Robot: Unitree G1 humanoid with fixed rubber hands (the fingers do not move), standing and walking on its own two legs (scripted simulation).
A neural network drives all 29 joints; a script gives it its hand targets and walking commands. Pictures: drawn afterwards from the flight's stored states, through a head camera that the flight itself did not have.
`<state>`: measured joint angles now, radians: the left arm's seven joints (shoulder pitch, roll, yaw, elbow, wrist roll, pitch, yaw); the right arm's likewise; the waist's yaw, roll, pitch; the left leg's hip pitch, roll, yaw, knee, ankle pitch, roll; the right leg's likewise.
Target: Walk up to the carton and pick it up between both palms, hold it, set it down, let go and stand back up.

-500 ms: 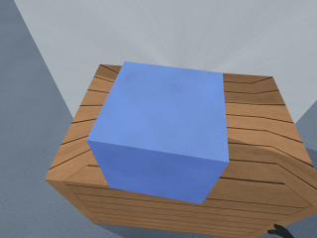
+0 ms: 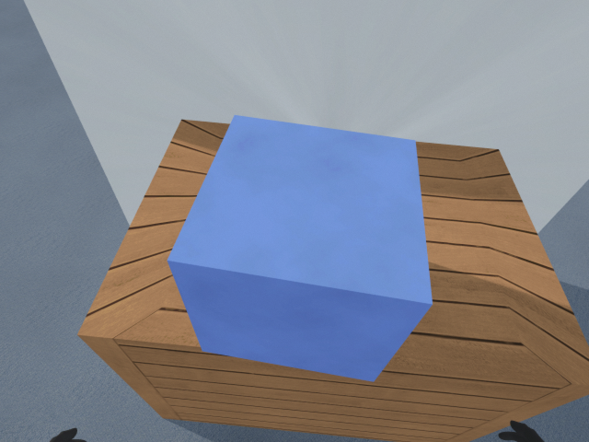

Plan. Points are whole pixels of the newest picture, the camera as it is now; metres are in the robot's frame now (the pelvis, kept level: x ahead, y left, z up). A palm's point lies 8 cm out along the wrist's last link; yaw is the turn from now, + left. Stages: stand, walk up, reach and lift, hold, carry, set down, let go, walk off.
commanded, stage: walk up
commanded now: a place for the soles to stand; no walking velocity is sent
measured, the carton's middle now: (304, 249) +0.39 -0.01 +0.00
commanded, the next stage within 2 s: none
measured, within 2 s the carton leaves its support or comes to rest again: neither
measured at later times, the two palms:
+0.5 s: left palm out of the picture +0.09 +0.31 -0.09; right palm out of the picture +0.10 -0.34 -0.08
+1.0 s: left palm out of the picture +0.09 +0.31 -0.09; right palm out of the picture +0.10 -0.34 -0.08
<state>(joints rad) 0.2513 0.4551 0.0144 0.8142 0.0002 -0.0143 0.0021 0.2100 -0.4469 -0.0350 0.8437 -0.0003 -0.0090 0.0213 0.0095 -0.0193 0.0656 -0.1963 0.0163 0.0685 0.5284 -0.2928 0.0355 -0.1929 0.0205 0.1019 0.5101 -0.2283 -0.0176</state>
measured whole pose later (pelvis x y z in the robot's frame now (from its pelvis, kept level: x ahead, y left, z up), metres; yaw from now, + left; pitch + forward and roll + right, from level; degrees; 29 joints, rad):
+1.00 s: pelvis +0.00 -0.01 +0.00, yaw +0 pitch -2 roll +0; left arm 0.25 0.45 0.00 0.81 0.00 -0.02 0.00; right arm 0.20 -0.45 -0.04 0.84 0.00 -0.01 0.02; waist 0.01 -0.02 0.07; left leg -0.20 0.02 0.07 0.53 -0.30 0.03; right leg -0.20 0.02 0.10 0.54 -0.30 0.01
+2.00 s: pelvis +0.00 -0.01 +0.00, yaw +0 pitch -2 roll +0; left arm 0.25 0.45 0.00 0.81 0.00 -0.02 0.00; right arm 0.20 -0.45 -0.04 0.84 0.00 -0.01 0.02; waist 0.01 -0.02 0.07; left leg -0.20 0.02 0.07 0.53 -0.30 0.03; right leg -0.20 0.02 0.10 0.54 -0.29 0.01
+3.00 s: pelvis -0.01 -0.01 +0.00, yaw +0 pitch -3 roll +0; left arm 0.25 0.45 0.00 0.81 0.00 -0.02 0.00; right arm 0.20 -0.45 -0.04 0.84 0.00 -0.01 0.02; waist 0.01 -0.02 0.07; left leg -0.20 0.02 0.07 0.53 -0.29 0.03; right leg -0.20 0.02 0.10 0.54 -0.29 0.01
